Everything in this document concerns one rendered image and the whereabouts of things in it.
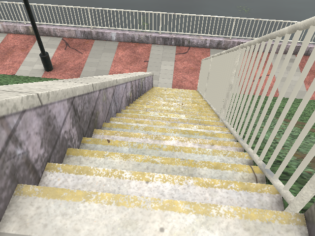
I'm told stairs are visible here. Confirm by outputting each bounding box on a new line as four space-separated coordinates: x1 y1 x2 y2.
38 87 284 211

